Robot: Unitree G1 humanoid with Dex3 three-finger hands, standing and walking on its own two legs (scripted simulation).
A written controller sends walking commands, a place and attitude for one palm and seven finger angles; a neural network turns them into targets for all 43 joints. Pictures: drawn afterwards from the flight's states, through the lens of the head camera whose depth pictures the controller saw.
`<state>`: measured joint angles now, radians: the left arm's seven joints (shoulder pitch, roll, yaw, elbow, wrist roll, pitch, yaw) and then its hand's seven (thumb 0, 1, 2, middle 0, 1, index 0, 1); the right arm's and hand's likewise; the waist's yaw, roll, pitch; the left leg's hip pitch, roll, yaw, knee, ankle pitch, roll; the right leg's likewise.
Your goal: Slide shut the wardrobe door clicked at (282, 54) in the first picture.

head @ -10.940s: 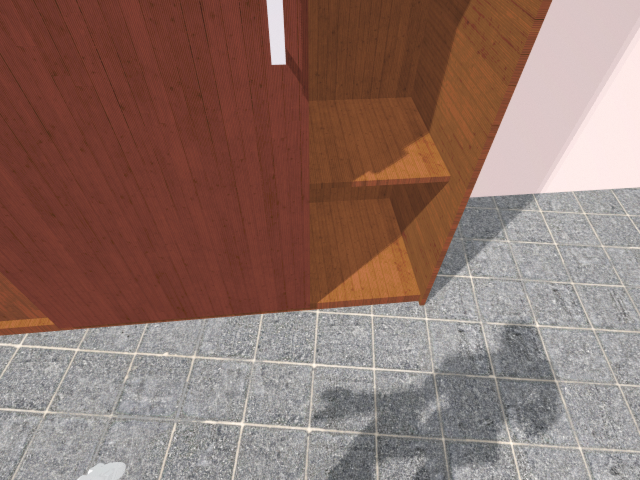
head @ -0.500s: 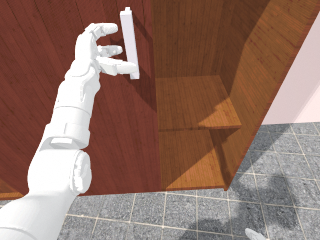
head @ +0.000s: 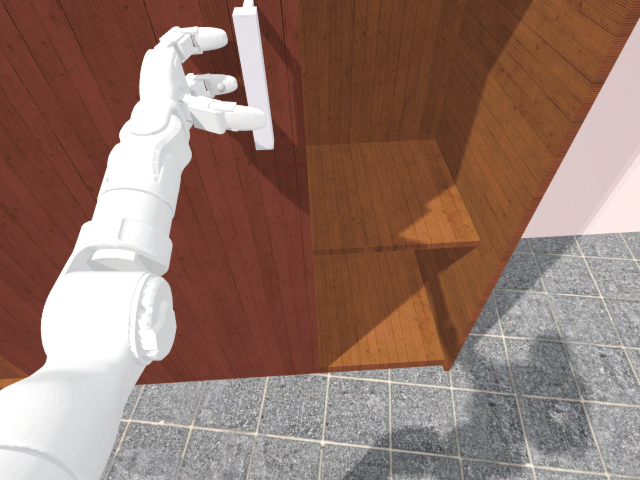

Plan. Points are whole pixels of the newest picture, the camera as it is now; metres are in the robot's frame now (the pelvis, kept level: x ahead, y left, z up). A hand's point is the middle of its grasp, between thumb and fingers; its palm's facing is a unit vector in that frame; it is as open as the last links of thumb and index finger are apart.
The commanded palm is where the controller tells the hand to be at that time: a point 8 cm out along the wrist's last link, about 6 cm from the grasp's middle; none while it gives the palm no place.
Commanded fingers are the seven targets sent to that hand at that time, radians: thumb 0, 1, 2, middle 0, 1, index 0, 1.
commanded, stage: slide the fingers in behind the handle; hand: left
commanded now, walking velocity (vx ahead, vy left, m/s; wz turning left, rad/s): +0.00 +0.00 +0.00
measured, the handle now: (257, 78) +0.53 +0.07 +0.25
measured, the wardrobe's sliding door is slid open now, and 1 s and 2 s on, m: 0.41 0.41 0.41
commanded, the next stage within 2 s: grip the handle and tug to test in 1.72 s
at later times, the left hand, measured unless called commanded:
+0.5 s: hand (232, 95) +0.48 +0.10 +0.26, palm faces +0.04 -1.00 +0.03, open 14.0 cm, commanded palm +0.45 +0.15 +0.26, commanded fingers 0.00 -0.50 0.30 -0.30 -1.20 -0.30 -1.20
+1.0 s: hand (254, 92) +0.48 +0.07 +0.26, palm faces +0.03 -1.00 +0.03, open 14.0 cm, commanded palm +0.46 +0.12 +0.26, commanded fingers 0.00 -0.50 0.30 -0.30 -1.20 -0.30 -1.20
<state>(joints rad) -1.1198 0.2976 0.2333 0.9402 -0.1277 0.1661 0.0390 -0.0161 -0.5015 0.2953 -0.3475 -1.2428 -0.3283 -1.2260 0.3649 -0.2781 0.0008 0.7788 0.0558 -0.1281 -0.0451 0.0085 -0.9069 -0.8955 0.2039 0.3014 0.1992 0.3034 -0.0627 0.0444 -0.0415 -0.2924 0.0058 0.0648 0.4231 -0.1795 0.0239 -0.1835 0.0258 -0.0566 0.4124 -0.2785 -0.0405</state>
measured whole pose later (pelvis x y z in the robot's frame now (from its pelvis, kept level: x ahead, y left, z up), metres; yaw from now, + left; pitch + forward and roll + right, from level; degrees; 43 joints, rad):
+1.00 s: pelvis +0.01 +0.00 +0.00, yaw +0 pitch +2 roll +0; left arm -1.06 0.19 0.20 0.77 -0.14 0.26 0.12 -0.02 -0.50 0.30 -0.30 -1.20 -0.30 -1.20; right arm 0.30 -0.25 0.01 0.75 0.05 -0.08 -0.03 0.01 -0.91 -0.90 0.20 0.30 0.20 0.30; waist -0.06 0.04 -0.04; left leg -0.27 0.00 0.07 0.41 -0.19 0.03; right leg -0.16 0.02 -0.05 0.40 -0.28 -0.04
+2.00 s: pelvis +0.00 -0.01 +0.00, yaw +0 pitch +1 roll +0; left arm -1.06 0.16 0.19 0.78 -0.14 0.27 0.15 -0.02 -0.39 0.34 -0.31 -1.22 -0.31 -1.21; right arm 0.28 -0.25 0.01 0.74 0.05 -0.06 -0.03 0.01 -0.91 -0.90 0.20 0.30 0.20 0.30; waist -0.05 0.04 -0.05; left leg -0.25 0.01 0.07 0.40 -0.17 0.02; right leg -0.14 0.03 -0.05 0.39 -0.28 -0.05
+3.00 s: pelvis +0.01 +0.00 +0.00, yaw -1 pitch +2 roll +0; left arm -1.03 0.15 0.18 0.71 -0.13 0.29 0.17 -0.01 0.69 0.80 -0.37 -1.40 -0.37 -1.37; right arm 0.29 -0.25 0.00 0.74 0.04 -0.05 -0.02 0.01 -0.91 -0.90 0.20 0.30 0.20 0.30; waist -0.06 0.05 -0.05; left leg -0.23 0.01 0.08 0.38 -0.18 0.02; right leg -0.13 0.03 -0.04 0.38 -0.27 -0.04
